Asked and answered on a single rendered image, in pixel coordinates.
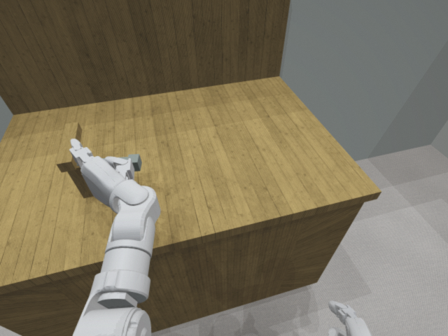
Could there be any tap lever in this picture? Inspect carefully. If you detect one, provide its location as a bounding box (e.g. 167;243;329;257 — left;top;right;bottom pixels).
77;154;142;172

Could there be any robot left hand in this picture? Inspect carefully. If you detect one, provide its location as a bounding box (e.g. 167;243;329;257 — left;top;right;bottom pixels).
69;139;134;207

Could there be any robot left upper arm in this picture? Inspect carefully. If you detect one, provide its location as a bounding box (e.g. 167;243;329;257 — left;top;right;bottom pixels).
74;307;151;336

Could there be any counter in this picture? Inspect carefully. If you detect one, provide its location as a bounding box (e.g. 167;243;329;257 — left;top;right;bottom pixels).
0;0;381;336

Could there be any robot right hand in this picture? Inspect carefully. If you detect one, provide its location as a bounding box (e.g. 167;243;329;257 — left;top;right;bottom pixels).
328;300;372;336

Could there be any robot left forearm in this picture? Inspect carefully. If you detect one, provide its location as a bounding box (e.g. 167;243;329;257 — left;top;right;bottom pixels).
73;179;161;336

